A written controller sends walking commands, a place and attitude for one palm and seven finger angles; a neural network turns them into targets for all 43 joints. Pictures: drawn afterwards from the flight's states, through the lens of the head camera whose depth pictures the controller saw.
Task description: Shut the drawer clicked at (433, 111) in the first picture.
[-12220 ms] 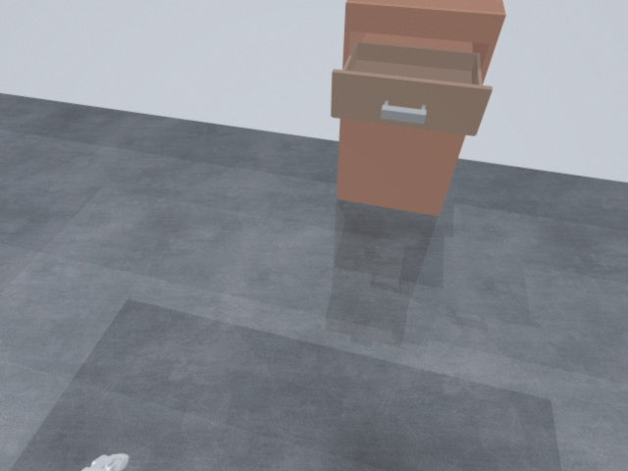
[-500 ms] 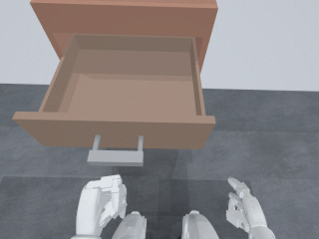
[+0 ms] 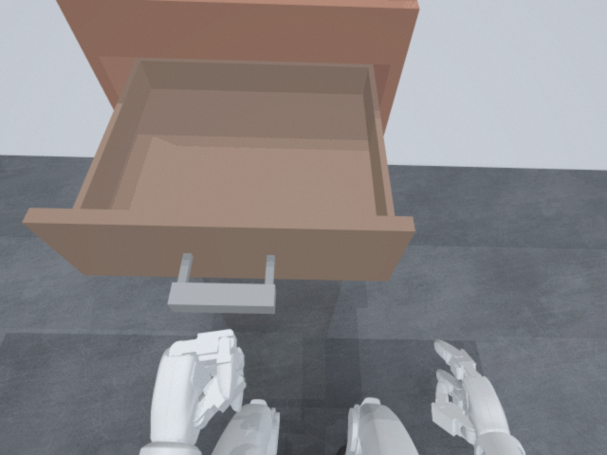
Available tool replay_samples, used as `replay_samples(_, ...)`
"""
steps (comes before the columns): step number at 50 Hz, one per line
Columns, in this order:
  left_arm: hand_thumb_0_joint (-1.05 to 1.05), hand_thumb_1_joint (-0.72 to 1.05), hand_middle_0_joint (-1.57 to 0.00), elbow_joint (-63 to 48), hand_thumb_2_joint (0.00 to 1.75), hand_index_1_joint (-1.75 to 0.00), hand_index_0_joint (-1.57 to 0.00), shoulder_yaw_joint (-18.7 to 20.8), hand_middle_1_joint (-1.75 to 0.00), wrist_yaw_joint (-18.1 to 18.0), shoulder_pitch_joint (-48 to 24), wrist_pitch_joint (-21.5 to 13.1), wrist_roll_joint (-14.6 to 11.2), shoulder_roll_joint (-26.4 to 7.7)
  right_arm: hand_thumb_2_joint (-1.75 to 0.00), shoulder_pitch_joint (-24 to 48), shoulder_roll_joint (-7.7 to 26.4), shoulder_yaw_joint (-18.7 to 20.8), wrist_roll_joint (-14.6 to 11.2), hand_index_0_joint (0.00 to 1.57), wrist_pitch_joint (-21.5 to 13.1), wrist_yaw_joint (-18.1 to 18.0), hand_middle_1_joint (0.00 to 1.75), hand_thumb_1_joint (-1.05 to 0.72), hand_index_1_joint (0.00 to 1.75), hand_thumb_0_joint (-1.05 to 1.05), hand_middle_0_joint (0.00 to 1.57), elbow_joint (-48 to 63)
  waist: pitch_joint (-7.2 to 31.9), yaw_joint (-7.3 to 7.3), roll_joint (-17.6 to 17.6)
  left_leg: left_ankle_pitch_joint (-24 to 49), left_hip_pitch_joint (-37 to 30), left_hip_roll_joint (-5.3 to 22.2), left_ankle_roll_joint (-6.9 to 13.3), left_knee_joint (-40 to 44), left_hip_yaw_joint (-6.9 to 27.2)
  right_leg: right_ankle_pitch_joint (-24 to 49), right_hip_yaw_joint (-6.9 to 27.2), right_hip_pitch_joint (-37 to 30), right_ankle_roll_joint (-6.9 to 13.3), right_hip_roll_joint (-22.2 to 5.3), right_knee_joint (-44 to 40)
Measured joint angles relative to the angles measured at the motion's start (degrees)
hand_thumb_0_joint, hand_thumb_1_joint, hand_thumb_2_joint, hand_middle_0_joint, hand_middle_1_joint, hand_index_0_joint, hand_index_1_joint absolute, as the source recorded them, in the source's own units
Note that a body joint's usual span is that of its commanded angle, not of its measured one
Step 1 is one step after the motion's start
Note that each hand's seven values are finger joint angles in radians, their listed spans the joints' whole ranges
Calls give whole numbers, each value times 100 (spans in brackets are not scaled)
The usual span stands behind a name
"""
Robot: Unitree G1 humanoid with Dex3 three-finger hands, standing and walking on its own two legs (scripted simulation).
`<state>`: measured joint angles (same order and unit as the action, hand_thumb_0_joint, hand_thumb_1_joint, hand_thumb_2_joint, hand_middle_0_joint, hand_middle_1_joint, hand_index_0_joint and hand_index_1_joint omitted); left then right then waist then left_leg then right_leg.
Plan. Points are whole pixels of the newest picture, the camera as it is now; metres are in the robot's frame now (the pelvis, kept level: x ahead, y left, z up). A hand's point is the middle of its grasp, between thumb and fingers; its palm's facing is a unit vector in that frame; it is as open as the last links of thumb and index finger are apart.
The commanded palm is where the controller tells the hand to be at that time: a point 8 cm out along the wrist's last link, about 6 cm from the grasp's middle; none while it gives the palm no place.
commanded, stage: push the drawer shut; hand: left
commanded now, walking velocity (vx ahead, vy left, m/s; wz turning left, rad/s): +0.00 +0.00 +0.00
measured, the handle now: (226, 280) +0.32 +0.12 +0.04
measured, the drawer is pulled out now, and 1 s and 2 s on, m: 0.30 0.23 0.09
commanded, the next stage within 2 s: none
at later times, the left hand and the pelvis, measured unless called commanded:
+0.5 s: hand (244, 338) +0.25 +0.09 +0.04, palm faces -0.01 -1.00 +0.01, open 3.1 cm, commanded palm +0.25 +0.14 +0.04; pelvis +0.00 +0.00 +0.01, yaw +0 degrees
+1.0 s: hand (251, 296) +0.30 +0.08 +0.04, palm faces -0.02 -1.00 -0.01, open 3.2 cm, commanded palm +0.30 +0.13 +0.04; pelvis -0.01 +0.00 +0.01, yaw +0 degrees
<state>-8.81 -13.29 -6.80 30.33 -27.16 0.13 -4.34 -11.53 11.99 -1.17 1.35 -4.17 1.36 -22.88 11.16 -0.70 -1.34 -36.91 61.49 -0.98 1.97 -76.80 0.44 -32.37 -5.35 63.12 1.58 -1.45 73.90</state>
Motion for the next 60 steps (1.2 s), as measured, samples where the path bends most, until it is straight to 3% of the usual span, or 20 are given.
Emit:
replay_samples(15,1,90,-140,475,91,-160,-140,187,-160,-2,-921,266,-115,-59,-90,24,-5,-80,-8,20,51,-56,30,-91,30,1,20,-132,-42,-42,-32,59,-31,1,-14,96,38,53,-34,-52,10,5,-113)
replay_samples(27,-2,87,-140,983,94,-160,-140,231,-160,-83,-1535,162,-179,-150,-90,11,100,-36,8,20,57,-82,30,-91,30,1,20,-387,-123,-78,-45,131,-37,-16,-6,175,63,122,-58,-84,-1,-9,-214)
replay_samples(40,-1,89,-140,1744,96,-160,-140,358,-160,-186,-2497,297,-242,-110,-89,49,98,-59,-10,20,154,-47,30,-91,30,1,20,-567,-150,-117,-73,253,-106,-32,23,323,22,248,-16,-147,-29,-21,-358)
replay_samples(60,-1,91,-140,3024,98,-160,-140,676,-160,-286,-3884,124,-263,-115,-89,78,159,11,-1,20,367,-9,30,-91,30,1,20,-875,-235,-199,-55,359,-57,-42,34,392,-19,353,25,-82,-38,-30,-410)
